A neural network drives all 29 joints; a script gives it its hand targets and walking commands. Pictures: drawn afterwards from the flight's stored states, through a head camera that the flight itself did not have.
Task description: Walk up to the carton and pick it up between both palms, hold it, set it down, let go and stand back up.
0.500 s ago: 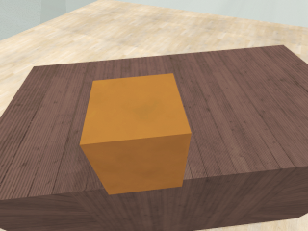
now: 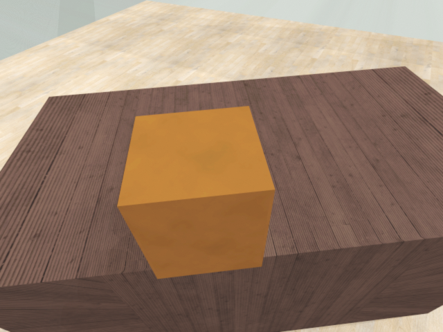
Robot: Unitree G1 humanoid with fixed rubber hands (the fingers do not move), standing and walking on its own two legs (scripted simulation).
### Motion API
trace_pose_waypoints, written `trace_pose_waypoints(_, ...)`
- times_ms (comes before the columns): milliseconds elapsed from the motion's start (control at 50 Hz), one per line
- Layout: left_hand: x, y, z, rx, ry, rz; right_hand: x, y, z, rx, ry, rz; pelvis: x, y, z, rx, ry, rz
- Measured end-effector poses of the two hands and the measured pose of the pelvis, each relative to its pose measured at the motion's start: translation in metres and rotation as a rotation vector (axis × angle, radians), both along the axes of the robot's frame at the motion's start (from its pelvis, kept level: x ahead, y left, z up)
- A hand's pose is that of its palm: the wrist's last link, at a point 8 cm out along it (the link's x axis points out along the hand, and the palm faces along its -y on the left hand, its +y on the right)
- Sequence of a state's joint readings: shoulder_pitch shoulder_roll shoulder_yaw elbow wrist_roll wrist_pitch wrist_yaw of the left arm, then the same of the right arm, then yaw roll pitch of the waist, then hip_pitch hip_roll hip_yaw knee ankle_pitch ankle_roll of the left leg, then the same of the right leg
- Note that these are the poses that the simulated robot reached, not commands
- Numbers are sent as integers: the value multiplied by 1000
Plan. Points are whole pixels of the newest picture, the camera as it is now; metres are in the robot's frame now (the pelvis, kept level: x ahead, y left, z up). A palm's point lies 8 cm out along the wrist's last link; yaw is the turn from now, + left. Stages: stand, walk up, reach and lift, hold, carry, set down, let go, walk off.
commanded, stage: stand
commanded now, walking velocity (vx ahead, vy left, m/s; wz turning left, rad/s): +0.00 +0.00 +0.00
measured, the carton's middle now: (201, 195) +0.36 +0.06 +0.07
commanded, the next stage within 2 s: none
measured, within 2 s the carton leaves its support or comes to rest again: neither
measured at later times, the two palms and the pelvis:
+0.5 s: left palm out of the picture -0.03 +0.23 -0.14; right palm out of the picture -0.03 -0.21 -0.15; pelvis -0.01 +0.01 +0.00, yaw +0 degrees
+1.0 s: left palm out of the picture -0.04 +0.23 -0.15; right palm out of the picture -0.04 -0.20 -0.14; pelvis -0.02 +0.02 +0.00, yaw +0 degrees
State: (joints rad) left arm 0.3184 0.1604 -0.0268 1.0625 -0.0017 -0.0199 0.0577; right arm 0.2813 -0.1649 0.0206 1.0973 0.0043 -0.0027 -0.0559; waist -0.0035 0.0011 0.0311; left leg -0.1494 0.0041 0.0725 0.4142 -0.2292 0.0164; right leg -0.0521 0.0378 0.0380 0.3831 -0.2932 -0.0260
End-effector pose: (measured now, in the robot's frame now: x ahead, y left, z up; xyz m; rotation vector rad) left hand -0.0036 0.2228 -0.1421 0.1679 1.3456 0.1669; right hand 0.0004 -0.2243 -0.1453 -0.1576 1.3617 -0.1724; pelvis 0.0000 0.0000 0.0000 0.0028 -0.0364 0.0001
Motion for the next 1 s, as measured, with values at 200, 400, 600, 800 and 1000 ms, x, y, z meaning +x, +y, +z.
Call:
trace_pose_waypoints(200, -13, 0, -1, -7, 22, 4, -16, 3, 0, 3, 25, -10, -6, 2, 1, -1, -2, 1)
trace_pose_waypoints(400, -24, 2, -1, -10, 47, 8, -31, 8, 0, 7, 54, -12, -11, 5, 1, -2, 1, 3)
trace_pose_waypoints(600, -28, 3, -3, -16, 48, 12, -35, 13, 0, 9, 53, -15, -14, 8, 1, -3, 2, 5)
trace_pose_waypoints(800, -31, 5, -4, -25, 50, 13, -36, 18, 1, 10, 44, -19, -16, 12, 0, -4, 0, 7)
trace_pose_waypoints(1000, -38, 11, -5, -25, 63, 20, -41, 24, 1, 8, 49, -22, -20, 18, 0, -5, 0, 8)
